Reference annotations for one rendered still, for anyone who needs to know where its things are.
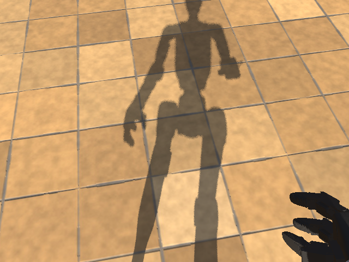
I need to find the robot right hand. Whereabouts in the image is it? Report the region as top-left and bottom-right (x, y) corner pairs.
(282, 192), (349, 262)

